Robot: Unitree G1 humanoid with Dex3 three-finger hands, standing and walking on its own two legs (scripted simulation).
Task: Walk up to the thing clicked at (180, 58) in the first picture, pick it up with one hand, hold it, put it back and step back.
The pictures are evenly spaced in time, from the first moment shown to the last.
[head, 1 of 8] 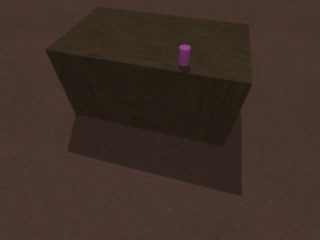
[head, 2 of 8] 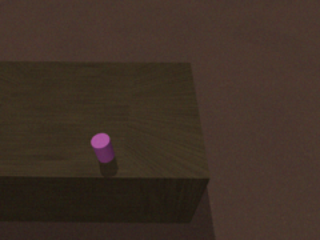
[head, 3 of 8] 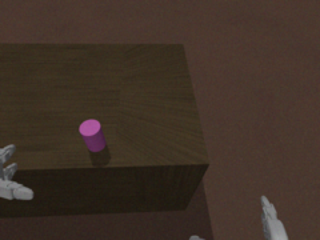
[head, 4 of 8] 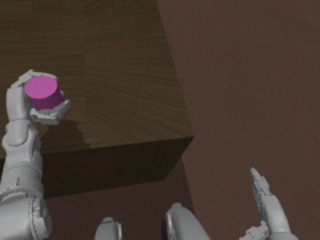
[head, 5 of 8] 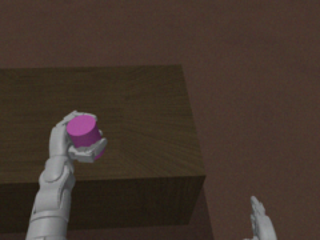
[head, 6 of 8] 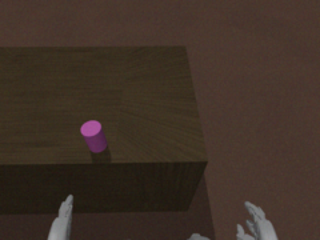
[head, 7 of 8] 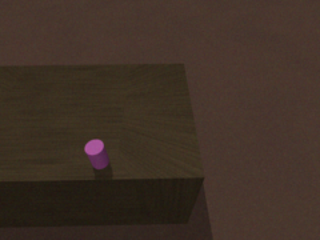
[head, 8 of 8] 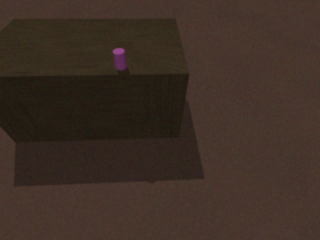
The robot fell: no
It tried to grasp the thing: yes
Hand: left
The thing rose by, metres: 0.25
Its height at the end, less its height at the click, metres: +0.00
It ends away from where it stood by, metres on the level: 0.02
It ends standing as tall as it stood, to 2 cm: yes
